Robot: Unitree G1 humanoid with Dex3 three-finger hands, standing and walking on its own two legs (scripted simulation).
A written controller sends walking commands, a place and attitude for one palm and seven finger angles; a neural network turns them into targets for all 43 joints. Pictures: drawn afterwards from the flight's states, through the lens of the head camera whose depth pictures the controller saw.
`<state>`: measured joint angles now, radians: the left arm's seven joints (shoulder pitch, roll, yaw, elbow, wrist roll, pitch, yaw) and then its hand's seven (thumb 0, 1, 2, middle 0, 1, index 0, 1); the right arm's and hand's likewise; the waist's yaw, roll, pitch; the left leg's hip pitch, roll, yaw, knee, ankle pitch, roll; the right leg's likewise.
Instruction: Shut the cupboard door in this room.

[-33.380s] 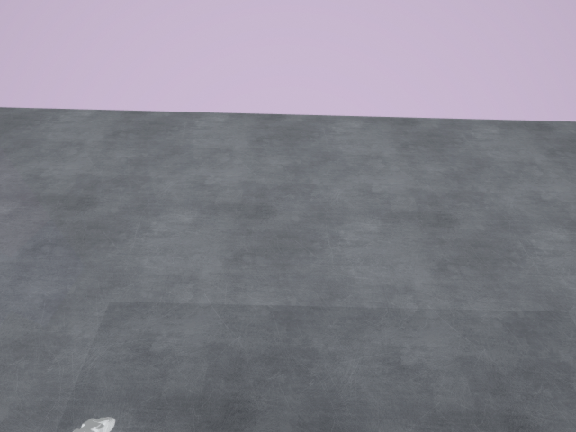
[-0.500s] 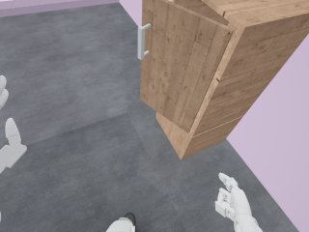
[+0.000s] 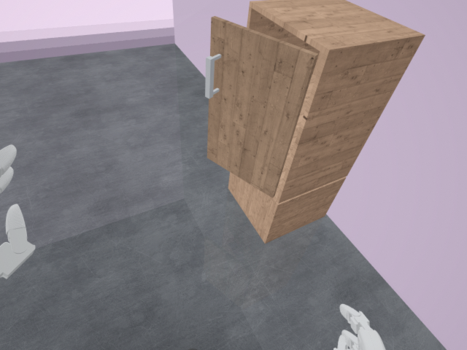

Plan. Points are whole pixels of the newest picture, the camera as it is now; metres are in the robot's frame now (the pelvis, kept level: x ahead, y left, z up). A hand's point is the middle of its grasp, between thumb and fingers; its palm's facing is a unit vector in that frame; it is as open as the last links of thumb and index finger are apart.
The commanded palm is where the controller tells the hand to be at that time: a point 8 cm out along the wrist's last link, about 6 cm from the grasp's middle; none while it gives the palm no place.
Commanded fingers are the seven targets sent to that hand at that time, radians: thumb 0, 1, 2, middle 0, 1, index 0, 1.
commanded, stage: stop stepping back and stand still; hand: left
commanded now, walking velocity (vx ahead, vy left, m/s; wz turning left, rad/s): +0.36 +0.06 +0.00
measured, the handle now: (213, 76) +0.94 +0.10 +0.01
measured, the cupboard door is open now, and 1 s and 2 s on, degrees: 24 24 24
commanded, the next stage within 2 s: let the arm hang, fingers relaxed in 0.46 s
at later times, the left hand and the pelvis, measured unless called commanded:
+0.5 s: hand out of the picture +0.17 +0.28 +0.17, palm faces +0.46 -0.77 -0.44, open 7.4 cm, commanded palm +0.11 +0.32 +0.18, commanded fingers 0.00 0.90 0.90 -0.20 -0.30 -0.20 -0.30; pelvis -0.03 +0.02 -0.01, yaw +0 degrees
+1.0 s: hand out of the picture -0.01 +0.22 -0.17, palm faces +0.06 -0.98 -0.19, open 7.0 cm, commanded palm none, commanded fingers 0.00 0.90 0.90 -0.20 -0.30 -0.20 -0.30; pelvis -0.02 +0.03 +0.01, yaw +1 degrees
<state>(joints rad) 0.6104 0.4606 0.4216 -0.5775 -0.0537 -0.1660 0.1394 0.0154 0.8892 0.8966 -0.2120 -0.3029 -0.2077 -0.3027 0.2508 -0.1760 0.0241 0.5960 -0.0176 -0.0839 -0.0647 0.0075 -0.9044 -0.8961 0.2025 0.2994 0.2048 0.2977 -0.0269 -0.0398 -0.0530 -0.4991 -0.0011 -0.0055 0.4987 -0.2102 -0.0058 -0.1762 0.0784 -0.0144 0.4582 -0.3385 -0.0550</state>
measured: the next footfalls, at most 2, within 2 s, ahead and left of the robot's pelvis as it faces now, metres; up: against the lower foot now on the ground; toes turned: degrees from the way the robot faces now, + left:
left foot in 0.20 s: +0.05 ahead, +0.15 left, +0.00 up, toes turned +5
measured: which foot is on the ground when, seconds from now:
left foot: up 0.00-0.18, down 0.20-1.00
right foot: down 0.00-1.00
